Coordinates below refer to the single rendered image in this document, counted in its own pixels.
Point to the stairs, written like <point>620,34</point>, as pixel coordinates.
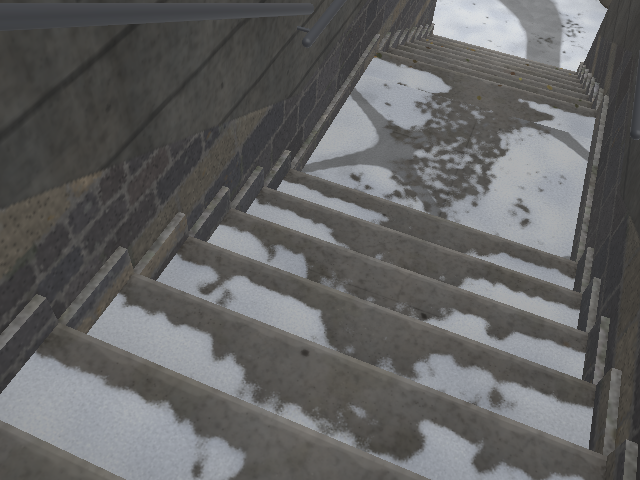
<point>510,70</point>
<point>325,334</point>

